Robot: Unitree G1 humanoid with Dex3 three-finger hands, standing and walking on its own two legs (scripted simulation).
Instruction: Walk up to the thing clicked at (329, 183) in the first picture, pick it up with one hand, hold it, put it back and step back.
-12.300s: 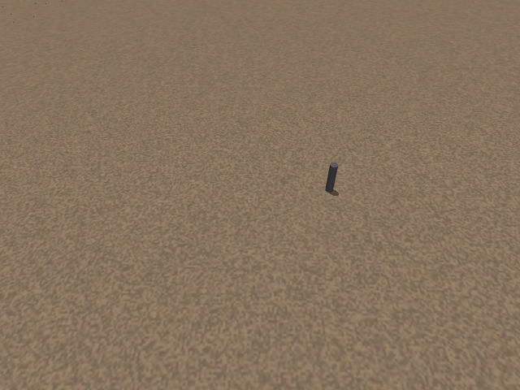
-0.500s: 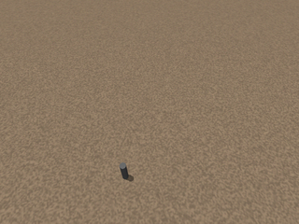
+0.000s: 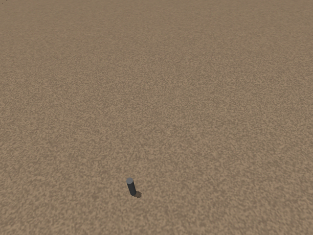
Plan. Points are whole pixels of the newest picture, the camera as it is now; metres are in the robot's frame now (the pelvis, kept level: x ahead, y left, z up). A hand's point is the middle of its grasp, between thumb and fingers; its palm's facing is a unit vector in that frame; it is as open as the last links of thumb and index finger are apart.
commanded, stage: stand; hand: left
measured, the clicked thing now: (131, 187) +0.55 +0.19 -0.69
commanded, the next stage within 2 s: walk up in 0.12 s
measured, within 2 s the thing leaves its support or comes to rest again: neither
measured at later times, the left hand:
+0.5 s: hand out of the picture +0.09 +0.31 -0.18, palm faces -0.05 -0.93 -0.35, open 7.4 cm
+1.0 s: hand out of the picture -0.09 +0.29 -0.16, palm faces -0.11 -0.91 -0.41, open 7.4 cm
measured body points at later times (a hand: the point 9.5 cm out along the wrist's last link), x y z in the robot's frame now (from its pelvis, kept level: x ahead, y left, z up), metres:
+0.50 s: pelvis -0.07 +0.06 -0.02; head +0.01 +0.08 +0.42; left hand +0.09 +0.36 -0.16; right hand -0.02 -0.27 -0.13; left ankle -0.07 +0.14 -0.75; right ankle -0.01 -0.10 -0.71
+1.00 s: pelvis -0.20 +0.02 -0.03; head -0.15 +0.00 +0.42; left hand -0.09 +0.34 -0.14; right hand -0.09 -0.30 -0.15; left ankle -0.08 +0.13 -0.73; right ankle -0.22 -0.08 -0.75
